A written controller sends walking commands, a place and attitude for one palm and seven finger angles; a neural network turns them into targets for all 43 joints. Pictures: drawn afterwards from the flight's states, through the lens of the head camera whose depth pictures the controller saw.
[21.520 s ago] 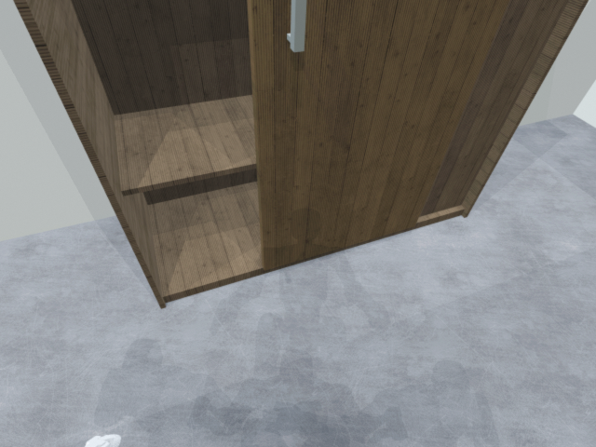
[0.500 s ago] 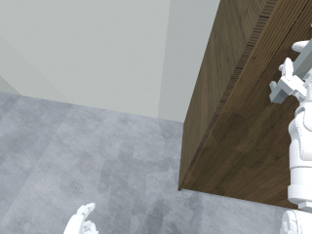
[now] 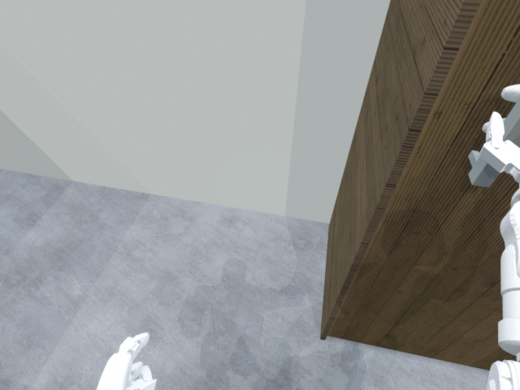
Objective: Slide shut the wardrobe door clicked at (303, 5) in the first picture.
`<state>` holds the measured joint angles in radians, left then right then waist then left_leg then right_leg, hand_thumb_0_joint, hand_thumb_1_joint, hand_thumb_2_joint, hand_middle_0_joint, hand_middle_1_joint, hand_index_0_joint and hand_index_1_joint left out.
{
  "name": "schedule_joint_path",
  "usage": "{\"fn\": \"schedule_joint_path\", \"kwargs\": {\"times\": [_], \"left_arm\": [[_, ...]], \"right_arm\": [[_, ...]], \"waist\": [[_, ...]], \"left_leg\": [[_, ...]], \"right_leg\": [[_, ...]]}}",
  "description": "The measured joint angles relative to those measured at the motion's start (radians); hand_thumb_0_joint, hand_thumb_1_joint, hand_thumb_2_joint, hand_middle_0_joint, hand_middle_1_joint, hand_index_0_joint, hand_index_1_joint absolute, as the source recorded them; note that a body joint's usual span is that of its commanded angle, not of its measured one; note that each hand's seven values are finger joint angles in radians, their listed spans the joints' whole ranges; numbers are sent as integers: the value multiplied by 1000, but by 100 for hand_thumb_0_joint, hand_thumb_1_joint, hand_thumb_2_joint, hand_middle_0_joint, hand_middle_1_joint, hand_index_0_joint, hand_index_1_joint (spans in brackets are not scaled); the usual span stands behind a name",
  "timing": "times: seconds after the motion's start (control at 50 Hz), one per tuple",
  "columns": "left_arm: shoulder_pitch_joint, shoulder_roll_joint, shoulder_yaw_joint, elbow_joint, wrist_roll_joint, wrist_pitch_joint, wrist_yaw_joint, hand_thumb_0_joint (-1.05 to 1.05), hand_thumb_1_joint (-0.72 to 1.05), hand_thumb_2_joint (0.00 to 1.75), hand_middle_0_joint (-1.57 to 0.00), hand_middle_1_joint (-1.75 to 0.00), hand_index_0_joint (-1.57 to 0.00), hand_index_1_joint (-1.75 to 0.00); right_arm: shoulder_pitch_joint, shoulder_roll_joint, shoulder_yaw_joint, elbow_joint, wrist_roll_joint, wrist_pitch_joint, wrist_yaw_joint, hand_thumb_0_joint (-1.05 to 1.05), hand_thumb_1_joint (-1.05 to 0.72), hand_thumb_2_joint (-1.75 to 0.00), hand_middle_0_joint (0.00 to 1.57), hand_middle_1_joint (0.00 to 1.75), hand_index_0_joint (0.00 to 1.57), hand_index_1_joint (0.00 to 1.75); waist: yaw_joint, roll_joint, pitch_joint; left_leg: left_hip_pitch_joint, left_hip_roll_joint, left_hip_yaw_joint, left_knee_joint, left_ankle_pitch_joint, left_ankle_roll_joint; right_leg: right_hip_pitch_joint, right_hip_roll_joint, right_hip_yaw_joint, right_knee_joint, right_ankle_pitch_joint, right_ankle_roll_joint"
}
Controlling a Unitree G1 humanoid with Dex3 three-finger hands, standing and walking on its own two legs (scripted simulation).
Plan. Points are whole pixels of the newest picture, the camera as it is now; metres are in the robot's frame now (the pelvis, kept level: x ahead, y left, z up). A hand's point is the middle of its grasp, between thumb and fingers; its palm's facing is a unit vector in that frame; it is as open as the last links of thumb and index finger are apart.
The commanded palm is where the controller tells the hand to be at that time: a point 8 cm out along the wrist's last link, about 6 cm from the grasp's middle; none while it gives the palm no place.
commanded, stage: stop walking and hold the door there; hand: right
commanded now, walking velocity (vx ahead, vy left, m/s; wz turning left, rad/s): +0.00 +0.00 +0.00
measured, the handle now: (508, 122) +0.42 -0.29 +0.24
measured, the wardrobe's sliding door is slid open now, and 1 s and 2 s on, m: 0.00 0.00 0.00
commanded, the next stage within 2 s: loosen the grip on the handle in 0.60 s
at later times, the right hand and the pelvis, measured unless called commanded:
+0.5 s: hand (493, 143) +0.39 -0.27 +0.22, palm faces +0.55 +0.80 -0.26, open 6.1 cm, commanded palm +0.35 -0.32 +0.21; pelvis +0.03 +0.06 +0.00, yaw -2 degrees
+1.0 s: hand (498, 141) +0.39 -0.27 +0.23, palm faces +0.54 +0.80 -0.26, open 10.6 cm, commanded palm +0.35 -0.30 +0.23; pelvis -0.01 +0.06 -0.01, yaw -4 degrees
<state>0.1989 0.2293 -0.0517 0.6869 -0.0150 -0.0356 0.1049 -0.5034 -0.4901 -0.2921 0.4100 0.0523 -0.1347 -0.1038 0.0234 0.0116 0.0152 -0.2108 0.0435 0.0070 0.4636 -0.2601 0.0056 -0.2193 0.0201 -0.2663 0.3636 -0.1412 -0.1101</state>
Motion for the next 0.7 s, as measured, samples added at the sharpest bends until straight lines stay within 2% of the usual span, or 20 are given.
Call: {"fn": "schedule_joint_path", "kwargs": {"times": [0.04,0.08,0.2,0.34,0.52,0.7], "left_arm": [[-2,1,-1,6,-1,4,0,1,90,90,-21,-30,-20,-30],[4,6,5,12,-6,7,0,1,90,90,-21,-30,-20,-30],[37,30,24,33,-19,20,1,1,90,90,-21,-30,-20,-30],[57,67,49,40,-33,38,6,1,90,90,-21,-30,-20,-30],[49,86,58,28,-43,47,7,1,91,90,-20,-30,-20,-30],[38,65,43,13,-41,39,5,1,91,90,-20,-30,-20,-30]], "right_arm": [[4,-12,-21,15,-2,-10,2,-12,-66,-79,46,140,27,138],[8,-19,-38,33,-5,-21,4,-13,-65,-79,46,140,28,137],[24,-41,-78,75,-5,-44,11,-14,-63,-81,46,140,29,137],[55,-77,-124,112,-10,-56,26,-16,-60,-82,46,140,32,136],[49,-98,-141,147,-16,-47,37,-18,-59,-82,46,140,35,137],[30,-96,-134,158,-20,-48,41,-18,-59,-81,46,140,37,138]], "waist": [[5,-11,3],[8,-26,1],[2,-50,-20],[15,-61,-38],[18,-62,-41],[12,-55,-34]], "left_leg": [[3,-7,7,-18,48,-21],[3,-20,18,-25,49,-25],[0,-57,36,-34,35,4],[12,-83,53,-34,17,29],[28,-99,69,-37,7,43],[34,-97,70,-45,12,42]], "right_leg": [[-15,-13,6,25,-11,8],[-28,-28,18,42,-18,20],[-57,-68,38,84,-40,46],[-64,-95,59,116,-64,74],[-61,-110,78,130,-74,92],[-53,-107,79,118,-66,91]]}}
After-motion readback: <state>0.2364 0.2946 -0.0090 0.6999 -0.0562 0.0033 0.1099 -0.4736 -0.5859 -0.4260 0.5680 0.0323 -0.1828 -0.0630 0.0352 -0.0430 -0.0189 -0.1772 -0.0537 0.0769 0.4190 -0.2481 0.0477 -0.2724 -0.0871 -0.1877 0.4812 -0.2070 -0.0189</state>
